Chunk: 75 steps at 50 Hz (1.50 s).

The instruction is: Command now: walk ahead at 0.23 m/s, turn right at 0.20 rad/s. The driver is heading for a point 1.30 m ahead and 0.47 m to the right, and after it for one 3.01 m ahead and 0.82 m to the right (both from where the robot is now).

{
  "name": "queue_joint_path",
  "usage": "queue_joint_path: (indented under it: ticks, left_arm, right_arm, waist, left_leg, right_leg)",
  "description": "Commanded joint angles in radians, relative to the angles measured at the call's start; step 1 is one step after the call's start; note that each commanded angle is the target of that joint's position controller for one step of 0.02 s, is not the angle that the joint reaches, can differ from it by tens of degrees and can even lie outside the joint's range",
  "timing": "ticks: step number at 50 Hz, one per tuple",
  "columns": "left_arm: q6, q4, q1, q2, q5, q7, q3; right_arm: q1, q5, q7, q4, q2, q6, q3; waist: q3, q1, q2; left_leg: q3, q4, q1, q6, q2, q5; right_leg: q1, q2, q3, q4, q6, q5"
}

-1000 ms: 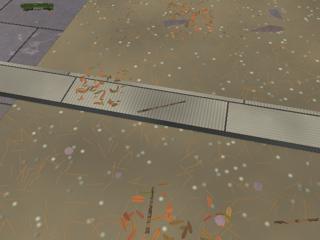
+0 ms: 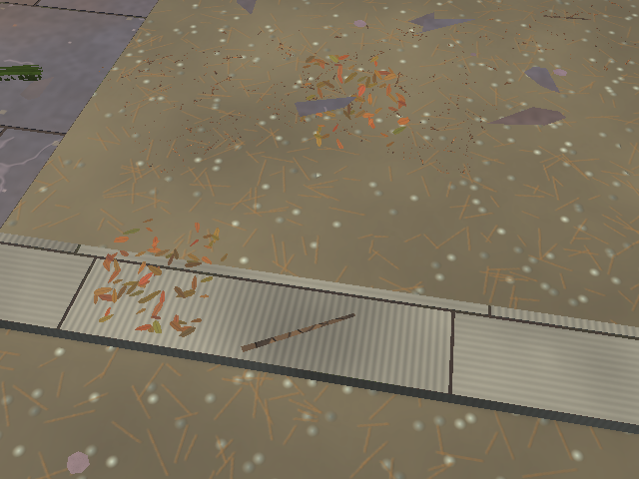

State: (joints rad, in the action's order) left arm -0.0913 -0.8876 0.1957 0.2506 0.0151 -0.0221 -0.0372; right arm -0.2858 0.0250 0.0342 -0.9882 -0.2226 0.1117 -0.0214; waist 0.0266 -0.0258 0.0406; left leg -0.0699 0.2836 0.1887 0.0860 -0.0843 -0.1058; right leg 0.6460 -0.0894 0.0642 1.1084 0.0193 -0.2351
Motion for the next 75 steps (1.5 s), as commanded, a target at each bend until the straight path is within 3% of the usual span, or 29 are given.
queue_joint_path:
  ticks: [1,7,12,13,14,15,16,18,20,24,31,35,36,37,38,39,40,44,49,57,59,61,62,63,64,65,67,70,75]
  left_arm:
    - [0.02,0.008,0.132,0.014,-0.011,-0.005,-0.003]
    - [0.039,0.106,-0.056,0.059,-0.01,0.022,-0.014]
    - [0.042,0.14,0.002,0.09,-0.009,0.038,-0.046]
    - [0.045,0.121,0.107,0.179,-0.005,0.028,-0.082]
    - [0.047,0.124,0.178,0.282,0.001,0.02,-0.107]
    - [0.032,0.122,0.252,0.214,-0.009,0.027,-0.088]
    - [0.016,0.136,0.213,0.166,-0.015,0.027,-0.076]
    - [0.011,0.181,0.082,0.129,-0.002,0.022,-0.064]
    - [0.013,0.197,0.049,0.119,-0.006,0.019,-0.058]
    - [0.013,0.197,0.108,0.167,-0.002,0.003,-0.077]
    - [0.028,0.195,0.149,0.18,0.004,0.001,-0.084]
    - [0.04,0.21,0.124,0.15,0.005,0.002,-0.073]
    - [0.042,0.218,0.108,0.116,0.005,0.002,-0.062]
    - [0.039,0.238,0.083,0.053,0.0,0.002,-0.041]
    - [0.027,0.273,0.133,0.002,0.011,0.005,-0.024]
    - [0.015,0.288,0.152,0.09,0.024,0.005,-0.037]
    - [0.018,0.274,0.114,0.155,0.02,0.006,-0.052]
    - [0.031,0.275,0.061,0.103,0.004,0.021,-0.05]
    - [0.027,0.317,-0.008,0.058,0.0,0.023,-0.032]
    - [0.017,0.394,-0.232,0.028,0.009,0.066,-0.008]
    - [0.015,0.397,-0.203,0.057,0.005,0.072,-0.02]
    - [0.015,0.329,0.034,0.124,-0.006,0.064,-0.059]
    - [0.023,0.283,0.209,0.183,-0.012,0.048,-0.083]
    - [0.031,0.268,0.259,0.296,-0.027,0.034,-0.097]
    - [0.031,0.261,0.31,0.227,-0.024,0.035,-0.083]
    - [0.028,0.253,0.239,0.186,-0.022,0.037,-0.067]
    - [0.025,0.253,0.111,0.119,-0.019,0.045,-0.044]
    - [0.01,0.223,0.07,0.089,-0.021,0.054,-0.036]
    - [0.017,0.145,0.12,0.095,-0.023,0.033,-0.03]
  right_arm:
    - [0.095,0.006,-0.024,0.063,-0.13,0.015,-0.017]
    - [0.06,-0.026,-0.064,0.052,-0.198,-0.033,-0.036]
    - [0.057,-0.054,-0.085,0.07,-0.207,-0.077,-0.054]
    - [0.034,-0.031,-0.084,0.09,-0.176,-0.076,-0.045]
    - [0.032,0.0,-0.068,0.145,-0.086,-0.057,-0.014]
    - [0.081,-0.012,-0.048,0.165,-0.115,-0.029,-0.016]
    - [0.136,-0.044,-0.032,0.178,-0.159,-0.009,-0.028]
    - [0.166,-0.029,-0.032,0.168,-0.173,-0.002,-0.039]
    - [0.174,-0.011,-0.036,0.173,-0.171,-0.005,-0.047]
    - [0.235,-0.016,-0.043,0.195,-0.128,-0.007,-0.038]
    - [0.337,-0.036,-0.037,0.248,-0.135,0.011,-0.036]
    - [0.25,-0.044,-0.032,0.243,-0.167,0.032,-0.055]
    - [0.176,-0.04,-0.036,0.223,-0.181,0.034,-0.065]
    - [0.042,-0.027,-0.044,0.2,-0.225,0.034,-0.08]
    - [-0.049,-0.008,-0.049,0.193,-0.312,0.02,-0.1]
    - [-0.06,-0.02,-0.041,0.181,-0.301,0.015,-0.105]
    - [-0.025,-0.03,-0.039,0.205,-0.223,0.015,-0.087]
    - [0.059,-0.014,-0.034,0.213,-0.144,0.007,-0.059]
    - [-0.012,-0.023,-0.026,0.164,-0.169,0.011,-0.063]
    - [-0.129,-0.05,-0.028,0.113,-0.217,-0.028,-0.057]
    - [-0.121,-0.054,-0.032,0.108,-0.237,-0.041,-0.059]
    - [-0.101,-0.061,-0.04,0.109,-0.247,-0.051,-0.059]
    - [-0.087,-0.046,-0.041,0.131,-0.223,-0.043,-0.048]
    - [-0.178,-0.016,-0.03,0.167,-0.074,-0.02,-0.005]
    - [-0.175,-0.044,-0.021,0.14,-0.148,0.006,-0.018]
    - [-0.09,-0.071,-0.018,0.173,-0.19,0.013,-0.036]
    - [0.006,-0.051,-0.025,0.194,-0.158,0.01,-0.031]
    - [-0.064,-0.046,-0.024,0.181,-0.104,-0.031,-0.03]
    - [0.083,-0.022,-0.035,0.253,-0.066,-0.054,-0.013]
  waist:
    - [-0.044,0.077,-0.096]
    - [-0.063,0.007,-0.104]
    - [-0.106,0.041,-0.071]
    - [-0.172,0.061,0.066]
    - [-0.201,0.044,0.281]
    - [-0.279,0.099,0.233]
    - [-0.203,0.094,0.141]
    - [-0.111,0.045,-0.007]
    - [-0.097,0.018,0.009]
    - [-0.094,0.041,0.038]
    - [-0.065,0.085,0.086]
    - [-0.074,0.028,0.107]
    - [-0.092,-0.01,0.098]
    - [-0.161,-0.066,0.018]
    - [-0.216,-0.048,-0.235]
    - [-0.171,-0.04,-0.308]
    - [-0.091,-0.05,-0.215]
    - [-0.007,-0.01,-0.147]
    - [-0.005,-0.011,-0.123]
    - [0.055,-0.068,-0.139]
    - [0.031,-0.022,-0.162]
    - [-0.12,0.118,-0.157]
    - [-0.242,0.191,-0.112]
    - [-0.351,0.109,0.189]
    - [-0.465,0.159,0.159]
    - [-0.278,0.141,0.11]
    - [-0.108,0.075,0.002]
    - [-0.061,-0.008,0.05]
    - [0.023,-0.008,0.003]
  left_leg:
    - [0.035,-0.099,0.135,0.145,0.247,0.582]
    - [0.039,-0.026,-0.061,0.133,0.323,0.44]
    - [0.032,0.24,-0.11,0.055,0.317,0.306]
    - [-0.038,0.472,0.01,0.007,0.235,0.142]
    - [-0.072,0.776,0.435,-0.065,0.039,-0.406]
    - [0.118,0.941,0.615,-0.05,0.019,-0.532]
    - [0.173,0.976,0.686,-0.024,0.072,-0.435]
    - [0.174,0.846,0.622,-0.025,0.142,-0.254]
    - [0.153,0.714,0.492,-0.048,0.147,-0.168]
    - [0.132,0.481,0.431,-0.095,0.104,-0.055]
    - [0.145,0.261,0.323,-0.111,0.071,0.006]
    - [0.133,0.145,0.118,-0.08,0.066,-0.03]
    - [0.137,0.112,-0.001,-0.063,0.099,-0.039]
    - [0.261,0.1,-0.206,-0.013,0.242,-0.101]
    - [0.584,0.014,-0.422,0.107,0.446,-0.308]
    - [0.809,-0.043,-0.411,0.171,0.538,-0.521]
    - [0.715,-0.046,-0.343,0.148,0.497,-0.521]
    - [0.336,-0.102,-0.131,0.068,0.337,-0.111]
    - [0.177,-0.118,-0.126,0.104,0.311,0.201]
    - [0.115,-0.085,-0.206,0.082,0.346,0.256]
    - [0.103,-0.006,-0.244,0.068,0.362,0.488]
    - [0.034,0.278,-0.202,0.031,0.31,0.773]
    - [0.014,0.533,0.023,-0.006,0.272,0.539]
    - [0.008,0.916,0.427,-0.068,0.099,-0.306]
    - [0.179,1.092,0.528,-0.068,0.09,-0.456]
    - [0.157,1.14,0.625,-0.07,0.138,-0.393]
    - [0.117,1.063,0.59,-0.073,0.205,-0.258]
    - [0.114,1.112,0.515,-0.084,0.228,-0.215]
    - [0.093,1.053,0.709,-0.118,0.257,-0.075]
  right_leg:
    - [-0.164,-0.011,-0.02,-0.182,-0.021,0.157]
    - [-0.125,0.012,-0.04,-0.416,-0.015,0.182]
    - [-0.264,0.078,-0.095,-0.616,0.069,0.109]
    - [-0.447,-0.005,0.064,-0.66,0.129,0.241]
    - [-0.746,-0.204,0.46,-0.712,0.313,0.22]
    - [-0.836,-0.263,0.681,-0.825,0.376,-0.075]
    - [-0.785,-0.231,0.631,-0.851,0.327,-0.198]
    - [-0.595,-0.161,0.473,-0.885,0.245,-0.203]
    - [-0.475,-0.097,0.378,-0.913,0.224,-0.084]
    - [-0.444,-0.052,0.296,-0.909,0.227,0.009]
    - [-0.421,-0.045,0.34,-0.867,0.199,-0.071]
    - [-0.395,-0.013,0.398,-0.774,0.169,-0.106]
    - [-0.34,0.022,0.378,-0.698,0.142,-0.11]
    - [-0.204,0.075,0.304,-0.496,0.096,-0.188]
    - [0.057,0.202,0.132,-0.22,0.042,-0.343]
    - [0.23,0.131,0.109,-0.037,0.033,-0.351]
    - [0.263,0.08,0.117,0.047,0.027,-0.269]
    - [0.163,0.006,0.065,0.055,0.01,-0.031]
    - [0.158,0.02,0.044,-0.111,-0.01,0.118]
    - [0.023,0.046,-0.098,-0.468,0.019,0.154]
    - [-0.076,0.082,-0.116,-0.524,0.058,0.082]
    - [-0.431,0.139,-0.15,-0.631,0.116,0.162]
    - [-0.759,0.017,-0.015,-0.595,0.159,0.219]
    - [-1.081,-0.284,0.475,-0.641,0.292,0.231]
    - [-1.088,-0.341,0.698,-0.754,0.359,0.119]
    - [-0.964,-0.294,0.537,-0.772,0.317,0.123]
    - [-0.68,-0.187,0.311,-0.826,0.255,0.18]
    - [-0.495,-0.148,0.218,-0.927,0.259,0.216]
    - [-0.412,-0.105,0.09,-0.967,0.242,0.169]
